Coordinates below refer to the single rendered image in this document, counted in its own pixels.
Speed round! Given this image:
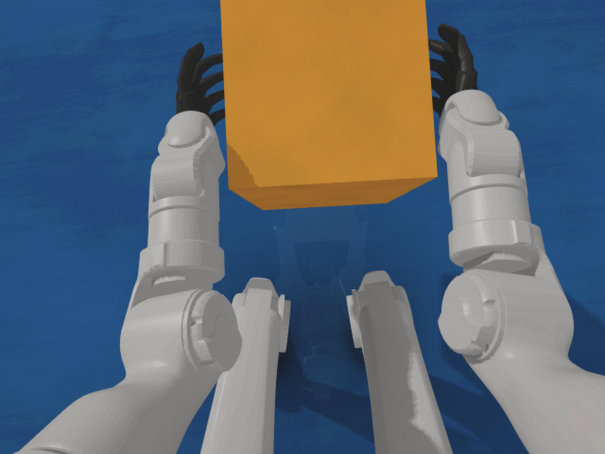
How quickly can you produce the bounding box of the robot left thigh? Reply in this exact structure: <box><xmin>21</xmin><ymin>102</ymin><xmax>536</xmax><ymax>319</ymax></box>
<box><xmin>200</xmin><ymin>288</ymin><xmax>290</xmax><ymax>454</ymax></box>

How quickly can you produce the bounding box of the left robot forearm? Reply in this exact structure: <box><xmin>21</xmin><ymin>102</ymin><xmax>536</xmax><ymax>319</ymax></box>
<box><xmin>120</xmin><ymin>111</ymin><xmax>225</xmax><ymax>361</ymax></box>

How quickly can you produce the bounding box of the right robot forearm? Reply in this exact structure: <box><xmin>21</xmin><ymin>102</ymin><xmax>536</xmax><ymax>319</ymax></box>
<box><xmin>437</xmin><ymin>90</ymin><xmax>574</xmax><ymax>334</ymax></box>

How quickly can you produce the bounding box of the robot right upper arm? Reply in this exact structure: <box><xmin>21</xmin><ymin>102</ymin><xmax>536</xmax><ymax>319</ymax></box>
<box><xmin>438</xmin><ymin>269</ymin><xmax>605</xmax><ymax>454</ymax></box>

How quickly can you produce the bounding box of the right robot shin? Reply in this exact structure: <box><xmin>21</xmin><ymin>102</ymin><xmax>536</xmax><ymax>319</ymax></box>
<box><xmin>358</xmin><ymin>271</ymin><xmax>413</xmax><ymax>321</ymax></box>

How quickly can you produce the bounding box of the robot left upper arm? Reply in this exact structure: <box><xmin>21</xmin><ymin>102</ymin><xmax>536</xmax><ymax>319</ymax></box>
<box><xmin>13</xmin><ymin>288</ymin><xmax>242</xmax><ymax>454</ymax></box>

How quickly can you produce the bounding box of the robot left hand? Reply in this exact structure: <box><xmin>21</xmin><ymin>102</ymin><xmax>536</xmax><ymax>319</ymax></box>
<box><xmin>176</xmin><ymin>43</ymin><xmax>225</xmax><ymax>126</ymax></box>

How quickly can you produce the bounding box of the robot right hand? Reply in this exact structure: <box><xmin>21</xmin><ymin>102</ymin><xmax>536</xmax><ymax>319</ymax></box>
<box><xmin>428</xmin><ymin>24</ymin><xmax>478</xmax><ymax>119</ymax></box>

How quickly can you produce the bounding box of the carton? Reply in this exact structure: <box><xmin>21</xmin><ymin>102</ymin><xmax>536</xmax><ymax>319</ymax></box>
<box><xmin>220</xmin><ymin>0</ymin><xmax>438</xmax><ymax>210</ymax></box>

